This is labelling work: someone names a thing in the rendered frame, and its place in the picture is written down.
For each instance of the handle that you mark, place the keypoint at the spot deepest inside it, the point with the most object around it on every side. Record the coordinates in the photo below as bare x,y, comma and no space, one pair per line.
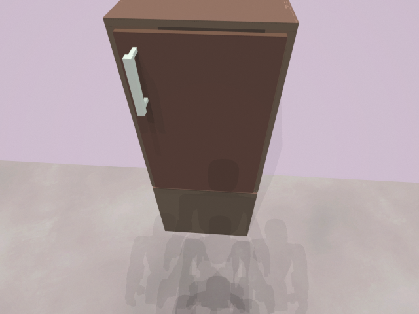
133,80

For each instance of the cupboard door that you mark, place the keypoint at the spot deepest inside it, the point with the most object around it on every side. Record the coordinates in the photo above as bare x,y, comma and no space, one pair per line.
210,97

